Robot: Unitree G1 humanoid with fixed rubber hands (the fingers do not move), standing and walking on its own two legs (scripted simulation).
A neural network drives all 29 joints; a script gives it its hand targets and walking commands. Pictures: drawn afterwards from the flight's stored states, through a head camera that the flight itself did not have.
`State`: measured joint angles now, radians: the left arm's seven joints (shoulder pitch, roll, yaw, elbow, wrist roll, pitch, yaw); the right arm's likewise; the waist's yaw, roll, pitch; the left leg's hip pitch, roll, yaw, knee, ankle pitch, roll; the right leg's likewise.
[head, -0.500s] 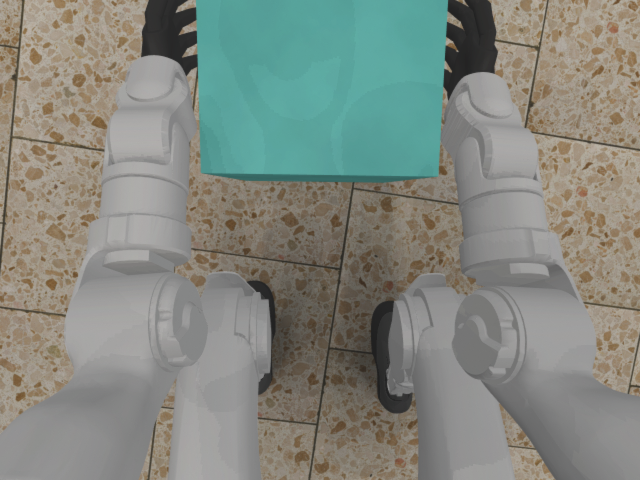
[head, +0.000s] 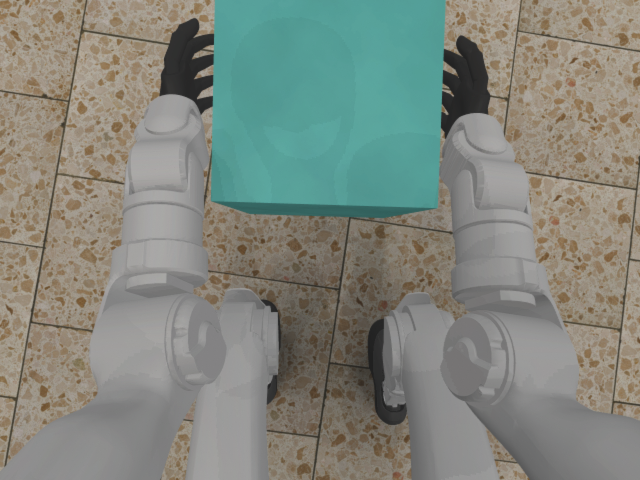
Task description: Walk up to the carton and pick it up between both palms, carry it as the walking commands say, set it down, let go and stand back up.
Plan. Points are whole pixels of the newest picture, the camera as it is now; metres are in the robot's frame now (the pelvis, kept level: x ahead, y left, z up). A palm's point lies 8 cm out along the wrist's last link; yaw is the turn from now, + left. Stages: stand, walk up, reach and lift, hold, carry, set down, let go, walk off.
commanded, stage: reach and lift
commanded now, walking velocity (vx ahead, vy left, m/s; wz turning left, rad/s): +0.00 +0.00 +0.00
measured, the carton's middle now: (322, 131) +0.51 +0.03 -0.16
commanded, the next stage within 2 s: none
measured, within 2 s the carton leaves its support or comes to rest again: neither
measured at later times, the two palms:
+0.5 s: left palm (153, 84) +0.50 +0.18 -0.01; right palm (506, 103) +0.49 -0.12 +0.00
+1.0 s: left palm (109, 63) +0.48 +0.18 +0.07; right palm (570, 87) +0.47 -0.12 +0.07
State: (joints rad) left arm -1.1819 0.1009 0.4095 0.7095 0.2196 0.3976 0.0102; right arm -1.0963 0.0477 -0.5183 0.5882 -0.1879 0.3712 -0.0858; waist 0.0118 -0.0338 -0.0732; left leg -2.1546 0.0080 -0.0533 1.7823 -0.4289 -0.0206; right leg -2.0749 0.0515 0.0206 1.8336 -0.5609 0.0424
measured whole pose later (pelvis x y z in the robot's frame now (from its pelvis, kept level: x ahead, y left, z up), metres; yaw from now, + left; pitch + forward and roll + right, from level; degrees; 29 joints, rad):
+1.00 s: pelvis +0.03 +0.00 +0.11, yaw +2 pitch +39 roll -2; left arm -0.89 -0.02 0.43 0.64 0.29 0.42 0.00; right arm -0.81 0.13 -0.52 0.54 -0.25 0.39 -0.04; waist -0.01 -0.03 -0.22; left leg -1.70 0.00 -0.05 1.43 -0.41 -0.02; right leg -1.62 0.03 0.02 1.46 -0.52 0.03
